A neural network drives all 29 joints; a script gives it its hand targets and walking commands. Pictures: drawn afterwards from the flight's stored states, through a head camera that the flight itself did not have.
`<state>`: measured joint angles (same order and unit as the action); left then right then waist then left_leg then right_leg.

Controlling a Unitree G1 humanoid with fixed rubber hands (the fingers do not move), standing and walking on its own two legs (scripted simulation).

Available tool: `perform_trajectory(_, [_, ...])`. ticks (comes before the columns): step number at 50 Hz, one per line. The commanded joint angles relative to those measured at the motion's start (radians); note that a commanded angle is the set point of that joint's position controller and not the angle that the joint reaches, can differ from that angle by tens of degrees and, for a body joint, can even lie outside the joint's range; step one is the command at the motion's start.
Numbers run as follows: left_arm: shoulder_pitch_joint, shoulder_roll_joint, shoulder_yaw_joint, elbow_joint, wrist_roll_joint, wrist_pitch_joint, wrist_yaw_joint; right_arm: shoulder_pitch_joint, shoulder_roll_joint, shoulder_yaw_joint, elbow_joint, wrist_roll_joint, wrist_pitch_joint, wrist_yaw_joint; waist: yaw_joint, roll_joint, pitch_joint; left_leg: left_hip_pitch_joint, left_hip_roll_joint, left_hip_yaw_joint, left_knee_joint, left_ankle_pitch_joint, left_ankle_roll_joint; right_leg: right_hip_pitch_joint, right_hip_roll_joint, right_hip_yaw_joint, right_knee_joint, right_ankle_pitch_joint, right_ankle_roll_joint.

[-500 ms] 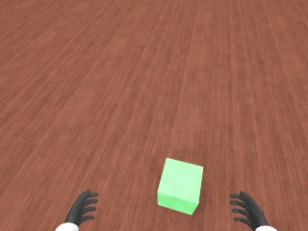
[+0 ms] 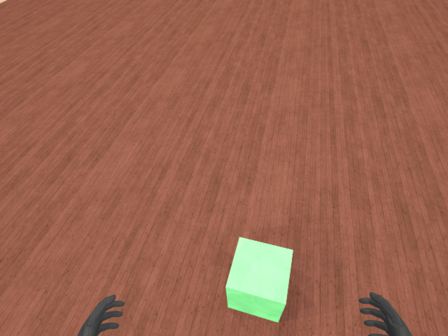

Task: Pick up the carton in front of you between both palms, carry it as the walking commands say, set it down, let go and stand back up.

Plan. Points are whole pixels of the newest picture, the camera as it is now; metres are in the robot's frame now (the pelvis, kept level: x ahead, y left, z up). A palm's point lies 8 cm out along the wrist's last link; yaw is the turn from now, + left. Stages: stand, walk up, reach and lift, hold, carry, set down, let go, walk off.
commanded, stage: stand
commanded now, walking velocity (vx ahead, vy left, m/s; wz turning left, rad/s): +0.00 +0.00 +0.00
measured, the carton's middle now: (258, 280) +0.45 -0.08 -0.64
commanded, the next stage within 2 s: none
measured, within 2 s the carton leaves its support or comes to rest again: neither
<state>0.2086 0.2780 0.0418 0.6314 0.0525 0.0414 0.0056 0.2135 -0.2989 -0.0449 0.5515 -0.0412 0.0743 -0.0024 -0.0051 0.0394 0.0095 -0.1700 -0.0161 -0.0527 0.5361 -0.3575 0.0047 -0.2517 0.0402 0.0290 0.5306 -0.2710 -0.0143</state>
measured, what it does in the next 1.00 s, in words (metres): stands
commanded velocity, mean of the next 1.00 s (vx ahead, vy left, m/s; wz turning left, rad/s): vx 0.00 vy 0.00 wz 0.00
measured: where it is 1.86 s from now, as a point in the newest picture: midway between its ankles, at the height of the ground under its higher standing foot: outside the picture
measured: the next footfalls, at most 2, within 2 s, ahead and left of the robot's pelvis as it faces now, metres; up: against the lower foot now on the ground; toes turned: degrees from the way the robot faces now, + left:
none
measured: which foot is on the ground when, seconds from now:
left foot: down 0.00-1.00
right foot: down 0.00-1.00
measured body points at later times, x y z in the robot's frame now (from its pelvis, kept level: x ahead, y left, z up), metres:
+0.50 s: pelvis +0.02 -0.01 +0.00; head +0.03 -0.03 +0.45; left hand +0.14 +0.29 -0.09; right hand +0.17 -0.30 -0.10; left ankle -0.04 +0.12 -0.73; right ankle +0.01 -0.11 -0.73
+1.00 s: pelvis +0.00 -0.01 +0.01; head +0.00 -0.02 +0.46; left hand +0.10 +0.30 -0.10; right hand +0.12 -0.31 -0.11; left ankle -0.04 +0.12 -0.73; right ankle +0.01 -0.11 -0.73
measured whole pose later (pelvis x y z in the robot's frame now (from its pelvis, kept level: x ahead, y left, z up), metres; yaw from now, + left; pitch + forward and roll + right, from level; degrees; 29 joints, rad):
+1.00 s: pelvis +0.00 -0.01 +0.01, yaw +1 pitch -2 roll +0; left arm 0.13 0.36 0.03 0.97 0.02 0.00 0.01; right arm 0.17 -0.38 0.00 0.93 -0.03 -0.01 -0.02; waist 0.01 0.03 0.02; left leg -0.07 -0.01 -0.07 0.38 -0.27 -0.01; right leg -0.16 0.03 0.01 0.41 -0.21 -0.03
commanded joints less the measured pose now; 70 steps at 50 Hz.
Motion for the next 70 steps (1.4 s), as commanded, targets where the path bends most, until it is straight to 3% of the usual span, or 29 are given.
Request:
perform_trajectory(1, [-0.059, 0.158, 0.048, -0.033, 0.001, -0.041, 0.000, -0.049, -0.129, -0.034, -0.030, -0.008, -0.061, 0.002, 0.004, -0.048, -0.019, -0.048, 0.054, -0.060, -0.090, 0.049, 0.005, -0.024, -0.092, 0.087, -0.126, -0.012, -0.003])
perform_trajectory(7, [-0.043, 0.186, 0.045, 0.036, -0.011, -0.051, 0.007, -0.029, -0.162, -0.028, 0.034, -0.001, -0.076, -0.012, 0.008, -0.051, -0.086, 0.005, 0.067, -0.063, -0.069, 0.295, -0.003, 0.071, -0.102, 0.069, -0.076, 0.293, -0.005])
perform_trajectory(17, [-0.052, 0.221, 0.041, 0.115, -0.018, -0.052, 0.019, -0.021, -0.193, -0.014, 0.119, 0.007, -0.079, -0.026, 0.010, -0.045, -0.077, 0.018, 0.073, -0.065, -0.081, 0.373, -0.006, 0.127, -0.118, 0.078, -0.080, 0.399, -0.011])
perform_trajectory(47, [-0.117, 0.246, 0.022, 0.290, -0.030, -0.053, 0.007, -0.076, -0.237, 0.016, 0.319, 0.016, -0.097, -0.026, 0.015, -0.034, -0.012, 0.025, 0.102, -0.096, -0.212, 0.252, 0.003, 0.146, -0.132, 0.099, -0.180, 0.232, -0.013])
perform_trajectory(70, [-0.136, 0.267, 0.005, 0.362, -0.036, -0.060, 0.005, -0.092, -0.254, 0.021, 0.398, 0.020, -0.100, -0.020, 0.013, -0.036, -0.010, 0.034, 0.111, -0.097, -0.241, 0.237, 0.008, 0.144, -0.143, 0.113, -0.205, 0.221, -0.016])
